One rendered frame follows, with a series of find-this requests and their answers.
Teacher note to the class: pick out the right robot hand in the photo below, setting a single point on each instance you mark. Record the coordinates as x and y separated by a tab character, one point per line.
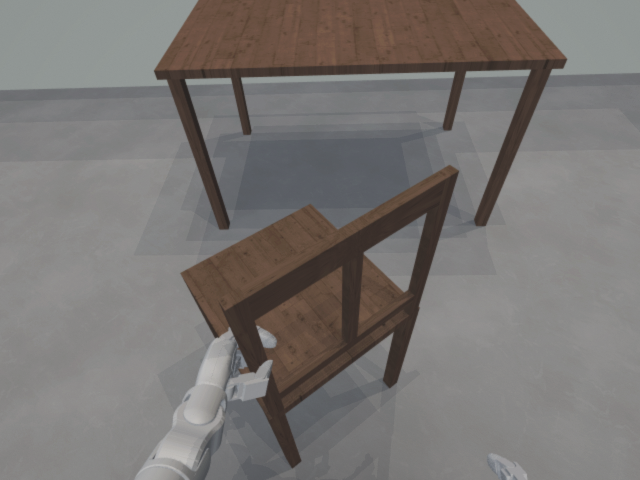
505	469

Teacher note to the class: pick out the chair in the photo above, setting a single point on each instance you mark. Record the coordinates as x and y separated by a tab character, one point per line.
310	285

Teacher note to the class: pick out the left robot hand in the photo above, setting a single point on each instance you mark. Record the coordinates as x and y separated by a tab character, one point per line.
222	360

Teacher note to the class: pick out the table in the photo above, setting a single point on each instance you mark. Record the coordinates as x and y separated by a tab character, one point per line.
272	38

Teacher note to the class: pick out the left robot forearm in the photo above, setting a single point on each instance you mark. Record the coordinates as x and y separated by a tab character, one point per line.
196	434

